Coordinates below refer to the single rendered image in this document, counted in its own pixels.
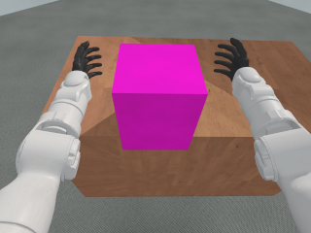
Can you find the right robot upper arm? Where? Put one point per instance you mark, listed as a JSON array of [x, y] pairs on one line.
[[285, 158]]

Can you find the robot left hand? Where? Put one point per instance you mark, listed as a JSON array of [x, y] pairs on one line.
[[81, 60]]

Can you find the robot right hand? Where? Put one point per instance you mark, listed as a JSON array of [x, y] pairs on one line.
[[238, 59]]

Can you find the right robot forearm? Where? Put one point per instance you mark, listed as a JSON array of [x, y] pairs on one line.
[[261, 107]]

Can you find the left robot upper arm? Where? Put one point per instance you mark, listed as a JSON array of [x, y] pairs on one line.
[[27, 203]]

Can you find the left robot forearm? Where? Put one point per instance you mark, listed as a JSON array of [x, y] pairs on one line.
[[67, 110]]

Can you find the pedestal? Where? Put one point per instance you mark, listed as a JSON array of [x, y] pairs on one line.
[[220, 160]]

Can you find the carton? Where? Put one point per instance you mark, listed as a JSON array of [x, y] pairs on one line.
[[158, 93]]

